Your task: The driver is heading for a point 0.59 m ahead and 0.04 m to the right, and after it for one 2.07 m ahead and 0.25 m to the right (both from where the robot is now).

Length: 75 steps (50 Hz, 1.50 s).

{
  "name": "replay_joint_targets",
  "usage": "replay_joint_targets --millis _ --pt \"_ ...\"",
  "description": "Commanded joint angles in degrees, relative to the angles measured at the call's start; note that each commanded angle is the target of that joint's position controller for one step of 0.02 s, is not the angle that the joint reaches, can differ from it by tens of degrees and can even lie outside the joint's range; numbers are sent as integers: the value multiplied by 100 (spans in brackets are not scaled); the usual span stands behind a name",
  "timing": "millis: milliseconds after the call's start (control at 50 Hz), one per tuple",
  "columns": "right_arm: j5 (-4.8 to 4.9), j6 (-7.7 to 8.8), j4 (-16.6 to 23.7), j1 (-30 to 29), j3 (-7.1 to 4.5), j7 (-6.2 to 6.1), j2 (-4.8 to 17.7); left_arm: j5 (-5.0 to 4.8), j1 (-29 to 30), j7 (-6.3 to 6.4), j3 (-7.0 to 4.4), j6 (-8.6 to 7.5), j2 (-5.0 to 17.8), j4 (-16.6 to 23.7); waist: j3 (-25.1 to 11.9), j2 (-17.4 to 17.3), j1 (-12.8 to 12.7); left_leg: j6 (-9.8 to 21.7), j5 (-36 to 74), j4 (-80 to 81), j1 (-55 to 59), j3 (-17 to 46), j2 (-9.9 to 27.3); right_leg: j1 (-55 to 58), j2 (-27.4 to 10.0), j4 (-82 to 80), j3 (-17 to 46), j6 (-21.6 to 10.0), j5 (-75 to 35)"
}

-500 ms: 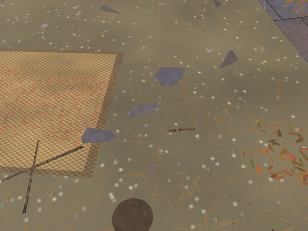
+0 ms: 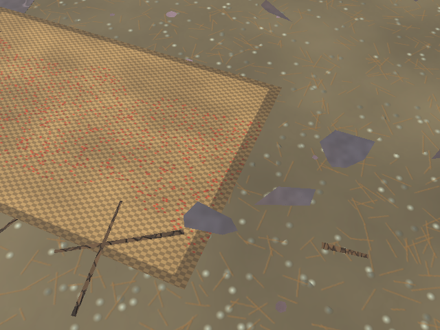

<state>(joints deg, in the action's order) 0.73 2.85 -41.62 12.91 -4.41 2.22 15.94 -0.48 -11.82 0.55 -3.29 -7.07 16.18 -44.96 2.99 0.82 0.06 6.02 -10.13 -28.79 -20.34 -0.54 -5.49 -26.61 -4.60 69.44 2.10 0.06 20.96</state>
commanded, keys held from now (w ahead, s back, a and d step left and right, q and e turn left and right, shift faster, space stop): w+q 0.20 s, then w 0.42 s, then w+e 0.38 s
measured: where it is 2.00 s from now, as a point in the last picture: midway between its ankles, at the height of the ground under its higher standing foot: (234, 167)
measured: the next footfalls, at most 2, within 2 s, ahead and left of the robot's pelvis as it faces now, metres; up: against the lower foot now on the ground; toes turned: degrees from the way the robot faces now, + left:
right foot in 0.34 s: +0.39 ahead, -0.12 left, +0.00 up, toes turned +13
left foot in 0.84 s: +0.59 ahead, +0.18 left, +0.00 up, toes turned +8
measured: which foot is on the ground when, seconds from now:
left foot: down 0.00-0.36, up 0.38-0.82, down 0.84-1.00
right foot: up 0.00-0.32, down 0.34-0.84, up 0.86-1.00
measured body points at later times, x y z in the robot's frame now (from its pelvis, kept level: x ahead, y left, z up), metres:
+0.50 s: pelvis +0.29 -0.04 +0.00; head +0.31 -0.04 +0.45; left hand +0.36 +0.25 -0.10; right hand +0.43 -0.28 -0.11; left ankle +0.18 +0.07 -0.64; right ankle +0.35 -0.12 -0.73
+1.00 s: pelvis +0.53 +0.07 +0.01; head +0.55 +0.08 +0.46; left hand +0.56 +0.35 -0.12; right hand +0.70 -0.18 -0.08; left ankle +0.55 +0.17 -0.73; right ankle +0.48 -0.09 -0.64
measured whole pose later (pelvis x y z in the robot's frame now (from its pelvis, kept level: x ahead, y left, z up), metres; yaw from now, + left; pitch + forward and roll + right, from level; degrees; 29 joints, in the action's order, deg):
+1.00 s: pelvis +0.53 +0.07 +0.01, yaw +5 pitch +2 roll +1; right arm -0.5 5.5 -40.8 10.8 -3.0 1.1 14.1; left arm -1.8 -18.9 0.2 -3.6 -2.8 17.6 -46.2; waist 0.6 2.6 -0.8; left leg 1.6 -10.5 -25.3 -16.7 -3.9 -0.4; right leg -27.4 -2.8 66.0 3.3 -0.8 20.3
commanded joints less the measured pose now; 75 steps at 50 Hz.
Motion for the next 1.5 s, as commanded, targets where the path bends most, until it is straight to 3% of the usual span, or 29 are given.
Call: replay_joint_targets --millis 20,140,240,300,340,360,380,400,420,440,480,640,760,840,860,880,900,920,1000,1180,1280,1320,1360,1380,1400,1420,1440,1460,1500 --pt "-25 151 507 -105 -157 -72 639 114 -195 19 -200 18 638 434 -696 -214 -177 1176 1508 1542 1072 2070 1521 -924 -297 -481 236 93 -468" --pt "57 103 327 467 -209 -265 843 138 993 -13 -55 73 282 820 -369 -450 208 790 1379 1486 637 1434 1016 -805 138 -2848 66 323 -2295" --pt "86 39 159 884 -189 -307 815 28 1588 -182 -61 -42 418 1016 -318 -633 464 651 751 1097 1128 1915 1270 -478 375 -3932 125 188 -2597" --pt "46 1 91 904 -185 -331 802 34 1394 -237 -125 -117 563 1013 -317 -821 331 543 1119 706 1613 2245 1516 -203 392 -4163 82 -70 -1958" --pt "18 -9 154 737 -125 -304 644 93 492 -187 -254 -161 783 805 -793 -804 -152 317 2272 -264 1552 2012 1130 1166 409 -4463 -44 -416 -1953" --pt "-69 8 288 665 -22 -290 437 166 -417 -147 -328 -164 1072 717 -1600 -341 -555 108 1597 -1748 833 1637 812 2666 -433 -4253 801 -822 -2088" --pt "96 72 269 1573 81 -286 93 193 -1133 -177 -469 -97 1496 431 -2341 1495 -326 -360 -1098 -3764 -1336 1015 -66 4725 -1607 -4603 3298 -1831 -953" --pt "144 117 182 1536 55 -288 470 4 -1222 -224 -357 -74 1006 377 -2063 1389 -431 -388 -2237 -4517 -2235 1266 113 4712 -1823 -5158 4294 -1834 347" --pt "155 123 266 850 -32 -275 807 -34 -906 -203 -258 -39 672 428 -1184 727 -538 -379 -1767 -4762 -2551 1248 367 3983 -1614 -5267 3543 -1575 557" --pt "81 128 384 400 -12 -275 768 30 -555 -188 -201 16 590 502 -755 239 -424 -377 -1332 -4617 -2430 970 616 3232 -1377 -5356 2841 -1416 85" --pt "-44 151 474 158 -26 -236 615 107 -243 -188 -110 36 411 488 -339 224 -131 -395 -838 -3915 -2036 775 992 2242 -960 -5645 2031 -1314 -953" --pt "-60 170 667 -666 154 -186 119 -44 -606 -127 -182 83 789 153 -233 307 -281 -619 685 -1449 -1599 282 1094 1800 -581 -6097 679 -1269 -2326" --pt "31 315 915 -1490 102 -44 273 -129 -1144 -80 -198 255 915 -95 -85 398 -455 -619 975 -174 -969 261 724 2067 -737 -5648 948 -1112 -2087" --pt "-49 396 568 -41 -175 -123 841 -72 -981 -29 -146 320 783 -54 -930 350 417 -181 705 293 1520 347 855 1620 -321 -3890 792 -663 -2709" --pt "-148 368 464 1017 -291 -201 1307 95 -906 -22 10 292 346 162 -1897 -499 822 189 813 117 3182 1577 2109 490 166 -1990 386 -395 -1126" --pt "-177 291 345 1165 -315 -154 1486 -95 -1660 -21 97 205 28 260 -2452 -2096 444 927 -475 745 4303 3833 3080 -1299 667 -441 255 -188 1358" --pt "-114 280 371 1025 -191 -142 938 -212 -1397 -7 -53 204 633 148 -1863 -1322 579 790 -1252 1040 3803 3794 2875 -1809 359 228 624 -160 1111" --pt "-63 284 367 734 -106 -149 685 -219 -943 -15 -125 225 807 253 -1190 -974 548 600 -1109 1140 3134 2926 2691 -1967 173 303 546 -173 569" --pt "-139 368 253 -135 -28 -117 344 -135 -754 -51 -141 437 442 307 -396 -789 -9 456 373 1840 1374 1209 2067 -1173 -300 -202 407 -42 -476" --pt "-105 341 -183 137 -195 -262 838 -68 491 -249 -37 490 169 824 38 -335 253 370 1377 2100 1542 -479 2024 -1293 -238 -2364 32 -12 -2294" --pt "44 171 -394 431 -282 -274 1093 -77 1105 -393 -53 509 283 1220 215 -374 375 172 1896 1700 2346 -829 2272 -1269 -73 -3114 -370 -334 -1622" --pt "91 96 -389 361 -330 -299 1278 -57 835 -404 -152 541 464 1258 -96 -574 119 42 3758 925 2509 -1032 2253 -580 299 -3189 -721 -567 -1019" --pt "118 23 -352 281 -290 -335 1225 -79 -727 -321 -463 580 975 868 -956 -440 -739 -246 4502 -1236 1851 -1332 1901 1681 860 -3663 -899 -944 -1264" --pt "-101 67 -215 451 -134 -335 820 -105 -1486 -186 -646 641 1554 719 -1464 557 -897 -546 1809 -3188 213 -1350 1565 3414 -154 -3757 722 -1341 -1535" --pt "-200 253 109 831 80 -262 196 -98 -1141 -212 -621 543 1979 889 -2130 1549 -204 -811 -2535 -4816 -1945 -274 369 4758 -1342 -4733 4135 -2410 -184" --pt "51 430 162 78 -28 -193 794 -82 -1268 -267 -483 452 1430 961 -2226 696 -711 -691 -2288 -5189 -2537 606 569 4754 -1433 -5302 4366 -2250 168" --pt "187 513 296 -265 -54 -167 901 -51 -1064 -277 -400 378 1174 904 -1415 548 -634 -558 -1710 -4951 -2872 520 791 4152 -1279 -5317 3540 -2007 -253" --pt "78 544 228 -268 -30 -215 824 -68 -713 -268 -344 353 1009 946 -1009 70 -372 -518 -1224 -4478 -2572 524 1048 3312 -1010 -5271 2851 -1802 -859" --pt "-97 456 141 -111 -93 -246 870 34 -160 -222 -245 356 726 1122 -711 128 38 -584 -733 -3815 -1779 568 1295 2149 -635 -5446 2079 -1637 -1841"
Over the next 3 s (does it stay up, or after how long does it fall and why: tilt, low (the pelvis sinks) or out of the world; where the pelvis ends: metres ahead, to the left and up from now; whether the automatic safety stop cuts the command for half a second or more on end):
stays up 1.55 -0.21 -0.01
